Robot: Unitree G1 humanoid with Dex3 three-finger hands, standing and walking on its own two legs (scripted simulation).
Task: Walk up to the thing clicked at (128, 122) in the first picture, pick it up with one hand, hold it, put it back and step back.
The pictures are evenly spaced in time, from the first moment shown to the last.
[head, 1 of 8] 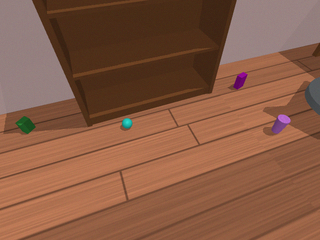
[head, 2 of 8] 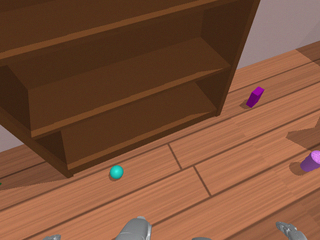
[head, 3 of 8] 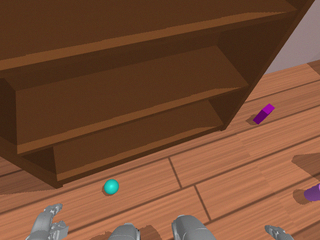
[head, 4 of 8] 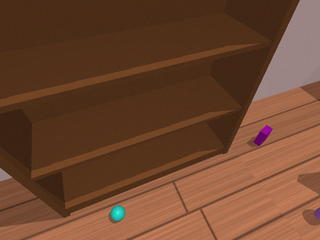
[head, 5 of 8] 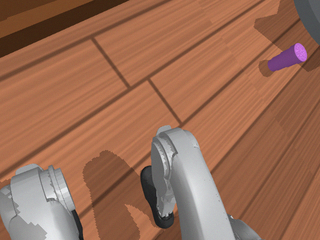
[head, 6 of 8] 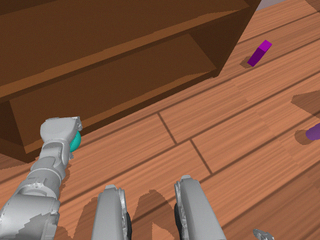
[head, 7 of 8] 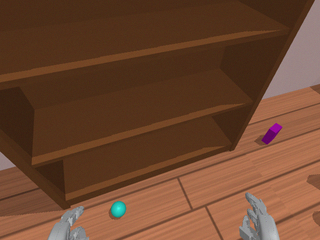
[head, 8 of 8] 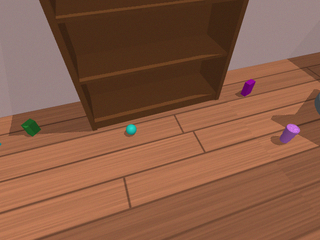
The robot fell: no
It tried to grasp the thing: yes
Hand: left
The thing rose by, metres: 0.69
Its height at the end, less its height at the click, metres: +0.00
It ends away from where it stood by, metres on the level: 0.01
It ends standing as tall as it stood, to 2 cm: yes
